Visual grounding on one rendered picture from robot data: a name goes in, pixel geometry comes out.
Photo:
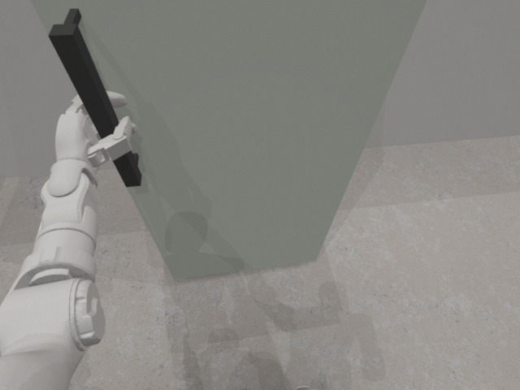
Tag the left robot hand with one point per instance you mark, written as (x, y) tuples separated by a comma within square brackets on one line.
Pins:
[(76, 139)]

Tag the fridge door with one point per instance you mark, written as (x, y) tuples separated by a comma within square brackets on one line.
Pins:
[(251, 115)]

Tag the robot left forearm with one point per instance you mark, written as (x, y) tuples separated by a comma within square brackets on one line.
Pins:
[(67, 236)]

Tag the handle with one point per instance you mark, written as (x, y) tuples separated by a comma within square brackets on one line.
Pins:
[(74, 54)]

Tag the robot left upper arm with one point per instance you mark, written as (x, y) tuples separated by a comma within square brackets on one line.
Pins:
[(45, 331)]

